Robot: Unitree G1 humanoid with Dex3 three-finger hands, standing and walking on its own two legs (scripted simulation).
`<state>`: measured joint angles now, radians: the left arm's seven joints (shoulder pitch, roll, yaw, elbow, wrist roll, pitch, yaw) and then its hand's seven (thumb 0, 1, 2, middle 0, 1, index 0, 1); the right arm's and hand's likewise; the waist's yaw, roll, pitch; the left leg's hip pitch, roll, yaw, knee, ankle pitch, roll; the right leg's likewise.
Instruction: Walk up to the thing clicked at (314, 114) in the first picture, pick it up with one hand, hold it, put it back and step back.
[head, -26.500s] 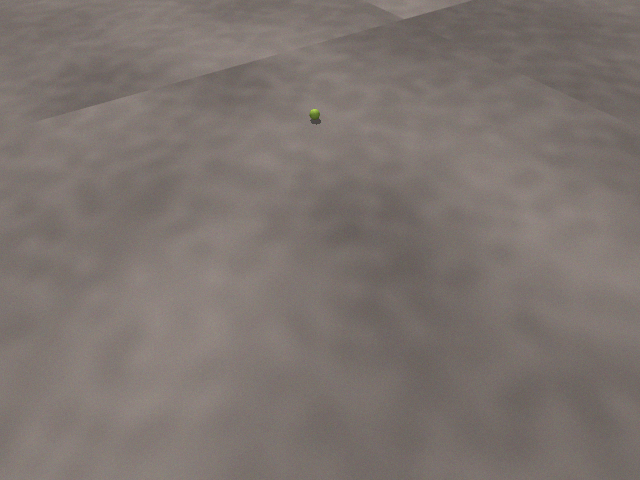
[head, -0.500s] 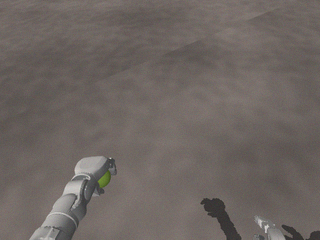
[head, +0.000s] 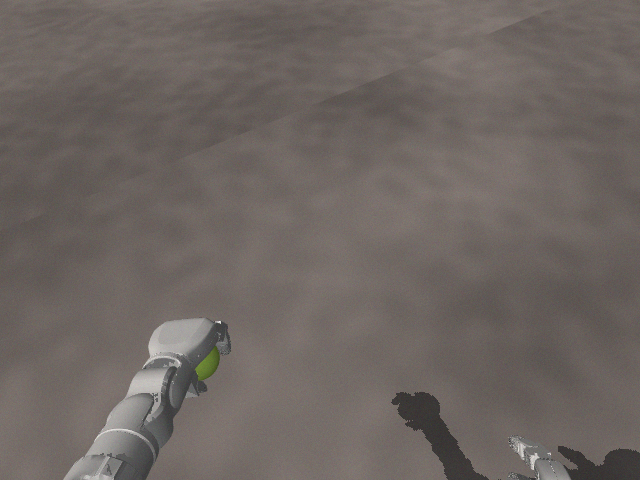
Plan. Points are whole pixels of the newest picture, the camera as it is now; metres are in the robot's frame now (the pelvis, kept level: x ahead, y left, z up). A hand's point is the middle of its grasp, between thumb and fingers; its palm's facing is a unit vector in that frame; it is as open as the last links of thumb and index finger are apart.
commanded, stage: crouch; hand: left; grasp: from above
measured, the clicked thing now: (198, 359) +0.31 +0.22 -0.08
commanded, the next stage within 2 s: lower in 1.70 s
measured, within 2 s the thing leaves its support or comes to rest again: neither
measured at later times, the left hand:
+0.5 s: hand (223, 393) +0.33 +0.24 -0.28, palm faces -0.42 +0.02 -0.91, open 7.9 cm
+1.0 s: hand (239, 418) +0.35 +0.26 -0.49, palm faces -0.45 -0.03 -0.89, open 7.8 cm
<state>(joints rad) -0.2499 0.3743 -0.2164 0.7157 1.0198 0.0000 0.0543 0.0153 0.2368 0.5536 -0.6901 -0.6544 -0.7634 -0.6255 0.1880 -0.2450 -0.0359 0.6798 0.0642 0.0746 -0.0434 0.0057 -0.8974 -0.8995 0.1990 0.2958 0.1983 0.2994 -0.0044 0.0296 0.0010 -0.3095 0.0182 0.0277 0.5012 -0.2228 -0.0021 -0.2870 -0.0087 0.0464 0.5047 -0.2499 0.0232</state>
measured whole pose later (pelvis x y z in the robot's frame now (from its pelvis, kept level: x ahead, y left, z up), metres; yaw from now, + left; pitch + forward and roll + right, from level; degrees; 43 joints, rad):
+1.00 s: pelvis -0.06 +0.00 -0.32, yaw -2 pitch +37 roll -6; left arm -0.73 0.53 0.03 1.25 1.22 -0.15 0.43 0.01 0.21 0.51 -0.76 -0.59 -0.84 -0.56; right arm 0.13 -0.24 -0.04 0.76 -0.10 -0.07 0.06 0.00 -0.91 -0.90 0.20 0.30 0.20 0.30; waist -0.13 0.01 -0.18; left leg -2.01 0.02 -0.09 2.00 -0.65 -0.01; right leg -1.92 0.03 -0.03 1.96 -0.69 0.03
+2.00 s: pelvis -0.07 +0.00 -0.43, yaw -6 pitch +34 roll -7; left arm -0.85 0.68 0.11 1.45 1.26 -0.23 0.46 0.00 0.22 0.47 -0.78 -0.55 -0.86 -0.55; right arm 0.10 -0.26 0.02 0.79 -0.15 -0.07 0.13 0.00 -0.91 -0.90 0.20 0.30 0.20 0.30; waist -0.18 -0.03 -0.06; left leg -2.30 0.03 -0.14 2.37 -0.66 -0.02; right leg -2.22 0.06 -0.06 2.32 -0.70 0.04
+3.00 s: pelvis -0.07 +0.00 -0.48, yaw -11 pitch +28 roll -10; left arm -0.86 0.83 0.21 1.62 1.30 -0.26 0.64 0.00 0.23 0.43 -0.79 -0.54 -0.87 -0.52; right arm 0.05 -0.29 0.14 0.80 -0.26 -0.17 0.23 0.00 -0.90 -0.90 0.20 0.30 0.20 0.30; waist -0.26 -0.10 0.08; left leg -2.36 0.02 -0.24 2.57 -0.71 -0.04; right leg -2.26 0.10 -0.13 2.46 -0.71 0.05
